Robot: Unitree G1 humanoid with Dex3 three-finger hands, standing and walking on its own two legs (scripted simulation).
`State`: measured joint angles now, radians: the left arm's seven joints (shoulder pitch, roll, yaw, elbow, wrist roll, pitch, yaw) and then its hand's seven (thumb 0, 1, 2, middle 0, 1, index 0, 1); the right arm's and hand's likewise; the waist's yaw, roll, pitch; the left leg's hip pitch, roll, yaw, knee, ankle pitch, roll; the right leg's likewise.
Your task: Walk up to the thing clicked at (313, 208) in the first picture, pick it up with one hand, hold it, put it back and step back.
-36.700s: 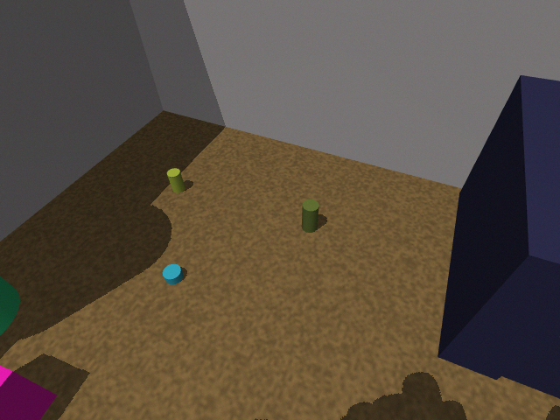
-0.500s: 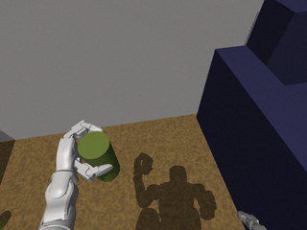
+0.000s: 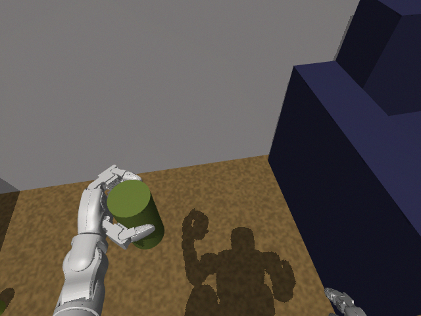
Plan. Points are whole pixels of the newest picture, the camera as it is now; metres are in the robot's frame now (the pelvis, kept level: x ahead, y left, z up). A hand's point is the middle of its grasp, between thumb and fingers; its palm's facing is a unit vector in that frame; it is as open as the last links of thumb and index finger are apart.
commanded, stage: hold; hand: left
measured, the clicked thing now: (139, 217) +0.32 +0.15 +0.01
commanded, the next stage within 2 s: crouch in 0.28 s
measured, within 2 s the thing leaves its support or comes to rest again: neither
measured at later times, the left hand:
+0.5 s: hand (130, 202) +0.33 +0.16 +0.04, palm faces +0.05 -1.00 +0.00, open 10.7 cm
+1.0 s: hand (146, 229) +0.37 +0.18 -0.17, palm faces +0.07 -1.00 -0.01, open 10.7 cm
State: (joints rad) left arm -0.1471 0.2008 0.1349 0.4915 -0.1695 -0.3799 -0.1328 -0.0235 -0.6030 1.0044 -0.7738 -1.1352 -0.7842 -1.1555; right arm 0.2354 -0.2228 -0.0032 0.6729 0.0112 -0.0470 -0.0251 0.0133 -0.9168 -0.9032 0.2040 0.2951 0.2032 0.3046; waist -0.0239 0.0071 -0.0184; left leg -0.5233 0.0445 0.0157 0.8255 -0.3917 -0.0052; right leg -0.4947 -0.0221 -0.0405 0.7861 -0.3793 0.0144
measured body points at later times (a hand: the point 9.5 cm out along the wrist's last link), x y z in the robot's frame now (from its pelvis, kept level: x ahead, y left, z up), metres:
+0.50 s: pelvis +0.00 +0.00 +0.00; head +0.04 +0.01 +0.45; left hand +0.33 +0.22 +0.05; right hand +0.13 -0.25 -0.11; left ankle +0.02 +0.12 -0.71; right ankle +0.01 -0.13 -0.71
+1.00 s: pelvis -0.03 +0.00 -0.15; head +0.12 +0.03 +0.27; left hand +0.37 +0.23 -0.16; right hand +0.09 -0.27 -0.26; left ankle +0.02 +0.12 -0.70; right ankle +0.01 -0.13 -0.70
